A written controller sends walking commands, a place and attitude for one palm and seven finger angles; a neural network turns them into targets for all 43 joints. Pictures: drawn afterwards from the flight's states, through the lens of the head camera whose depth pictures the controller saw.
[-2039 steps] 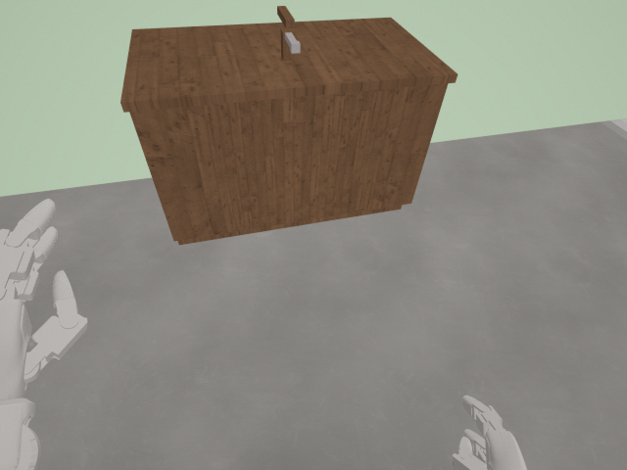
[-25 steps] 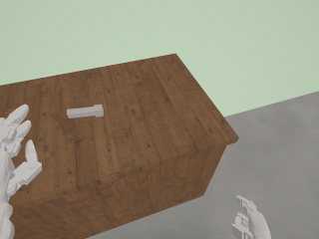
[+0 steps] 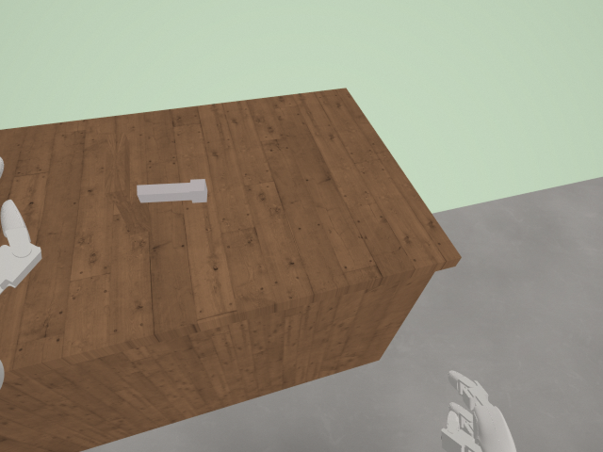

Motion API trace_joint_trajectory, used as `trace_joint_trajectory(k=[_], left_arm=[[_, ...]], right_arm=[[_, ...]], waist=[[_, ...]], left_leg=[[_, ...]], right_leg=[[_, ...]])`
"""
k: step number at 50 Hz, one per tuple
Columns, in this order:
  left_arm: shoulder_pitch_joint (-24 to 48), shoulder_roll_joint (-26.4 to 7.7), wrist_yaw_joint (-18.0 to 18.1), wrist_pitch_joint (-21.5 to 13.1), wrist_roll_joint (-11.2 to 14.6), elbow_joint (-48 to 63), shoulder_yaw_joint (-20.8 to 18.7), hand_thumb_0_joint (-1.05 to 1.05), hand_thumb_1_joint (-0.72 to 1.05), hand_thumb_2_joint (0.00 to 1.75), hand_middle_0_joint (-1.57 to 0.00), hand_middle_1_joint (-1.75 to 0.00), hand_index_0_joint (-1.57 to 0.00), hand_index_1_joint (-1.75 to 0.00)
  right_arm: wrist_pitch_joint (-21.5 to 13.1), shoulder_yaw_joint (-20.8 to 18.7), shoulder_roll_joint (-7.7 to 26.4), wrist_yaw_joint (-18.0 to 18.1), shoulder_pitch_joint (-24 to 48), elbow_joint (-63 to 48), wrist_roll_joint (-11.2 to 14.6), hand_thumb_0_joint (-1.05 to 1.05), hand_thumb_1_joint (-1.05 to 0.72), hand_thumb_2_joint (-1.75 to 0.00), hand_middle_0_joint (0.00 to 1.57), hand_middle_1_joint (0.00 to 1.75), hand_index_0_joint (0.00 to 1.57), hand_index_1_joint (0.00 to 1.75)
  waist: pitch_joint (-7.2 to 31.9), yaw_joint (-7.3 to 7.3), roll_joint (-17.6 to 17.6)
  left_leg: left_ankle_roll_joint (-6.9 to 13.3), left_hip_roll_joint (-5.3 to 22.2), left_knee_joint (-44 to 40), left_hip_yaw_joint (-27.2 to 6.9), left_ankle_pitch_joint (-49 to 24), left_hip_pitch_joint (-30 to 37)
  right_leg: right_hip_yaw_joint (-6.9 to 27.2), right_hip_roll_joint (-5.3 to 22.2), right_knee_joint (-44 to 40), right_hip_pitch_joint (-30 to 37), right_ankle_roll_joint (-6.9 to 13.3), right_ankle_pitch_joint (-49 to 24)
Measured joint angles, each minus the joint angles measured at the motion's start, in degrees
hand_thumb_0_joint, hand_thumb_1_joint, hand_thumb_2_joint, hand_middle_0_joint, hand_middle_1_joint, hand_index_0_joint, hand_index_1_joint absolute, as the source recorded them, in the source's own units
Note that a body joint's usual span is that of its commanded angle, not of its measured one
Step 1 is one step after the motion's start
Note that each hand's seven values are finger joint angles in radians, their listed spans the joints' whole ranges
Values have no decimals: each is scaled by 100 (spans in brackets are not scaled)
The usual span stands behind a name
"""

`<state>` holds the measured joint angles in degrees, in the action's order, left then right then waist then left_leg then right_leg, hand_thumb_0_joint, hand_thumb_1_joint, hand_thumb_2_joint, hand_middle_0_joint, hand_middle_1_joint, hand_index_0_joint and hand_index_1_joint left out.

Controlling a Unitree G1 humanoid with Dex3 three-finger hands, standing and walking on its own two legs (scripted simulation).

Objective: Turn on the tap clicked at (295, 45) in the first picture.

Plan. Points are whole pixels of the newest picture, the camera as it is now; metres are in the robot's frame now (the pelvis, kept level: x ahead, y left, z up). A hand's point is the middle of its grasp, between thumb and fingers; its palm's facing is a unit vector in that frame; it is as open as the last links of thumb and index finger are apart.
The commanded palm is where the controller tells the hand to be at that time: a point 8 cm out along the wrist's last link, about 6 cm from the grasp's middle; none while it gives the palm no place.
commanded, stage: come to a stop and stand still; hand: left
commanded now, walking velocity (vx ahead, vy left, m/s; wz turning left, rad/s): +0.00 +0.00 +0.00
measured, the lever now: (198, 190) +0.49 +0.24 +0.02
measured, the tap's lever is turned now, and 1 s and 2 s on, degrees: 80 80 80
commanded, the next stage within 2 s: look again from close up in 1.02 s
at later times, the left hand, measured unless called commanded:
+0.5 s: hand (34, 292) +0.21 +0.29 +0.15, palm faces +0.40 -0.86 -0.32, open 7.4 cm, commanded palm +0.15 +0.32 +0.18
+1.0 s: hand (14, 289) +0.21 +0.31 +0.16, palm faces +0.38 -0.85 -0.36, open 7.4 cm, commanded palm +0.15 +0.34 +0.18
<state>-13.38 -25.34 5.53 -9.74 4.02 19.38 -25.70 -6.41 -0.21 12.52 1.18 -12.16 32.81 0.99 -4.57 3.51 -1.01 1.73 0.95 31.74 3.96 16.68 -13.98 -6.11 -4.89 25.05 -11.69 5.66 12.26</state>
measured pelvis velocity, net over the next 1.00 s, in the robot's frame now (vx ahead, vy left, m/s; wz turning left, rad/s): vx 0.00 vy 0.06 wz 0.02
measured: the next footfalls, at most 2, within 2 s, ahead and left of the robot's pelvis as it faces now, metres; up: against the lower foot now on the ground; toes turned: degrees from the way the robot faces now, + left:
none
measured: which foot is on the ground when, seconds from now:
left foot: down 0.00-1.00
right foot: down 0.00-1.00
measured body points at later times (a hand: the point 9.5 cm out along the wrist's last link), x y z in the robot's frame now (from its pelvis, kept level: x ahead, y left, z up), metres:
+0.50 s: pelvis +0.00 +0.04 +0.01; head +0.00 +0.06 +0.45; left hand +0.18 +0.33 +0.17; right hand +0.18 -0.17 -0.06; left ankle +0.01 +0.09 -0.74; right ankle +0.01 -0.06 -0.74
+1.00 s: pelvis +0.00 +0.06 +0.01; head +0.02 +0.08 +0.45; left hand +0.18 +0.35 +0.17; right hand +0.19 -0.15 -0.06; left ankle +0.01 +0.09 -0.74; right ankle +0.01 -0.06 -0.74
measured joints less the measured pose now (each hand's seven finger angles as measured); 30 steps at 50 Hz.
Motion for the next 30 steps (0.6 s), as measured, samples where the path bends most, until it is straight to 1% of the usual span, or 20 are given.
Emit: trace_joint_trajectory(k=[1,2,4,5,6,7,9,10,12,14,16,17,20,23,26,30], left_arm=[[-100,180,46,-54,14,108,83,1,89,90,-21,-30,-21,-30],[-233,343,69,-107,26,222,219,1,89,90,-21,-30,-21,-30],[-578,600,15,-185,-7,417,584,1,90,90,-21,-30,-20,-30],[-746,660,-45,-203,-55,480,751,1,90,90,-21,-30,-20,-30],[-885,665,-104,-207,-112,527,874,1,89,90,-21,-30,-20,-30],[-988,607,-152,-198,-171,571,927,1,89,90,-21,-30,-20,-30],[-1066,396,-203,-218,-235,612,873,1,89,90,-21,-30,-21,-30],[-1058,282,-203,-241,-235,620,784,2,89,90,-22,-30,-21,-30],[-1016,112,-161,-299,-188,647,525,2,88,90,-22,-30,-22,-30],[-974,58,-94,-369,-121,683,279,2,88,90,-22,-30,-22,-30],[-923,134,-36,-431,-88,683,179,2,88,90,-22,-30,-21,-30],[-903,218,-17,-448,-85,668,195,1,88,90,-22,-30,-21,-30],[-856,521,2,-442,-143,501,439,1,89,90,-21,-30,-21,-30],[-812,720,-16,-339,-243,248,715,1,89,90,-21,-30,-21,-30],[-756,751,-37,-225,-305,104,861,1,89,90,-21,-30,-21,-30],[-736,588,-37,-171,-306,311,817,2,89,90,-21,-30,-21,-30]], right_arm=[[-57,-32,74,-44,0,-39,-9,1,-91,-90,21,30,20,30],[-90,-65,83,-78,35,-15,-5,1,-91,-90,21,30,20,30],[-92,-91,56,-136,29,-24,-2,1,-91,-90,21,30,20,30],[-91,-93,24,-146,1,-37,-20,1,-91,-90,21,30,20,30],[-88,-85,-22,-140,-26,-44,-39,1,-91,-90,21,30,20,30],[-80,-61,-75,-121,-44,-46,-50,1,-91,-90,20,30,20,30],[-62,-2,-172,-74,-85,-50,-54,1,-91,-90,20,30,20,30],[-61,30,-212,-57,-109,-49,-49,1,-91,-90,20,30,20,30],[-87,95,-267,-47,-140,-32,-32,1,-91,-90,20,30,20,30],[-137,148,-284,-51,-152,-3,-36,1,-91,-90,21,30,20,30],[-198,174,-257,-59,-167,38,-51,1,-91,-90,21,30,20,30],[-224,180,-233,-61,-168,61,-51,1,-90,-90,21,30,20,30],[-260,182,-145,-37,-158,102,-62,1,-90,-90,21,30,20,30],[-244,187,-99,4,-93,105,-73,1,-90,-90,21,30,20,30],[-221,196,-109,40,-6,49,-92,1,-90,-90,21,30,20,30],[-223,209,-143,60,95,-62,-117,1,-90,-90,21,30,20,30]], waist=[[-27,-53,86],[-74,-88,47],[-45,-165,-80],[-4,-223,-133],[25,-275,-175],[30,-309,-206],[8,-367,-179],[5,-367,-152],[16,-318,-108],[53,-252,-73],[126,-176,-38],[166,-139,-19],[300,-69,46],[368,-54,61],[339,-82,16],[210,-151,-83]], left_leg=[[47,-39,-212,17,-273,70],[109,-113,-213,92,-311,120],[226,-296,-226,235,-224,177],[268,-378,-246,256,-199,186],[294,-440,-267,251,-193,188],[303,-472,-282,235,-201,192],[287,-446,-260,125,-225,161],[271,-416,-253,69,-239,133],[247,-355,-266,8,-272,81],[241,-313,-300,-7,-304,47],[255,-304,-369,5,-339,49],[270,-312,-419,21,-359,69],[319,-361,-571,54,-419,133],[351,-408,-696,77,-468,192],[369,-431,-771,83,-504,229],[386,-441,-797,74,-518,242]], right_leg=[[18,-20,112,-26,-46,42],[91,60,316,-77,-149,130],[266,259,776,-248,-471,424],[338,342,911,-291,-538,592],[351,410,932,-294,-544,642],[323,449,894,-279,-506,536],[199,422,709,-187,-340,365],[141,389,584,-141,-284,305],[81,321,352,-85,-249,179],[68,272,166,-51,-252,63],[85,258,34,-28,-272,-18],[103,262,-14,-13,-288,-47],[143,303,-113,23,-351,-95],[172,344,-172,49,-396,-119],[181,362,-229,78,-417,-146],[175,369,-278,107,-428,-168]])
